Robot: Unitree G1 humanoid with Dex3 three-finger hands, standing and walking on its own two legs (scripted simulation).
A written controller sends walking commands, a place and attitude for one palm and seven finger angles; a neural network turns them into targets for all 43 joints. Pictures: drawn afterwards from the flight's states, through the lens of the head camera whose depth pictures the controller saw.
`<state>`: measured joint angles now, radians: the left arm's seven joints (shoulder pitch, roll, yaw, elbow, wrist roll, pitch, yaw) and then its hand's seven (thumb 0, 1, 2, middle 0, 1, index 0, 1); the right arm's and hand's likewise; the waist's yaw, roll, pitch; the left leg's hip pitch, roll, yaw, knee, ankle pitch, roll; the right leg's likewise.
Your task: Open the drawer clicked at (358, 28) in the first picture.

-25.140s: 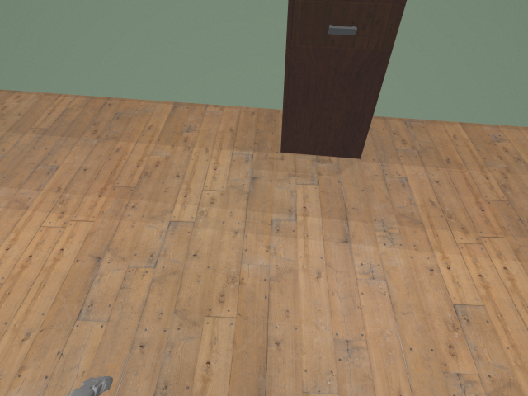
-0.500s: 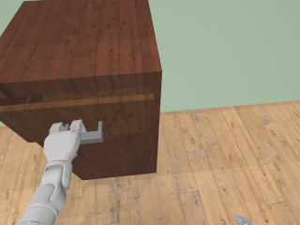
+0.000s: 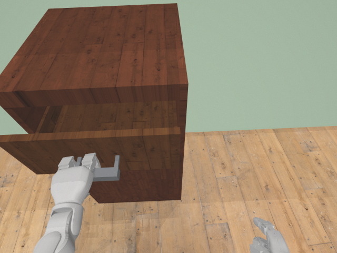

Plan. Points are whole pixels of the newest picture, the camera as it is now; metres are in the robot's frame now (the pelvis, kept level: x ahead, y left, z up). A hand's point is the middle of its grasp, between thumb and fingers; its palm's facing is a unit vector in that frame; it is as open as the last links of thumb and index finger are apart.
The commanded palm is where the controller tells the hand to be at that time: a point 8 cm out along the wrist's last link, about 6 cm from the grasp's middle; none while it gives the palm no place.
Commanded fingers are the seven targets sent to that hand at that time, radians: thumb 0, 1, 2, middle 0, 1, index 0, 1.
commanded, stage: pull the drawer open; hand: left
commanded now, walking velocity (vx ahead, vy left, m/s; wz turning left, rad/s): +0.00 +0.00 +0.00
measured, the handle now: (97, 167) +0.32 +0.21 -0.01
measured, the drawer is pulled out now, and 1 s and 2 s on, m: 0.10 0.23 0.28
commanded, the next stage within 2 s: open the thumb to release the handle in 1.40 s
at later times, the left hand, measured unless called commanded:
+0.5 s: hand (77, 216) +0.20 +0.24 -0.03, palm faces -0.04 -0.09 -1.00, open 5.5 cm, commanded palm +0.17 +0.23 +0.03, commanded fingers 0.00 0.90 0.90 -0.40 -1.35 -0.40 -1.35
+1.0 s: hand (70, 249) +0.14 +0.23 -0.03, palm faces -0.04 -0.11 -0.99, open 5.5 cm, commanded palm +0.11 +0.22 +0.03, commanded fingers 0.00 0.90 0.90 -0.40 -1.35 -0.40 -1.35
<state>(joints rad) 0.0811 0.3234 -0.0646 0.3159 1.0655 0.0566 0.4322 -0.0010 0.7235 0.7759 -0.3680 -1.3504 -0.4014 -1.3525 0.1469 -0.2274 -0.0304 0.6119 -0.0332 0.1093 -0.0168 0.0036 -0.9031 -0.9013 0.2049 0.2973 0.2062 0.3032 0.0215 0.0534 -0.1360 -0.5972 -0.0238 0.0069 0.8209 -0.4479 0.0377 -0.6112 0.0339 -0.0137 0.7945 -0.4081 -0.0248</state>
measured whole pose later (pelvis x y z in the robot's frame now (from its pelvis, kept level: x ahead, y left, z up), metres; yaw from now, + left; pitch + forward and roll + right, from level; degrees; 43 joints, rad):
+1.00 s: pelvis -0.02 -0.01 -0.02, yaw +0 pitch +11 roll +0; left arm 0.56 0.33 -0.05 -0.06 1.06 0.00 0.49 0.01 0.72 0.77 -0.38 -1.35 -0.42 -1.35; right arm 0.11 -0.23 -0.01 0.54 -0.06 0.10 0.03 0.01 -0.90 -0.90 0.20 0.30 0.21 0.30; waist 0.07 0.04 -0.13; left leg -0.65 -0.02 0.01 0.95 -0.49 0.02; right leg -0.68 0.03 -0.02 0.95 -0.47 -0.04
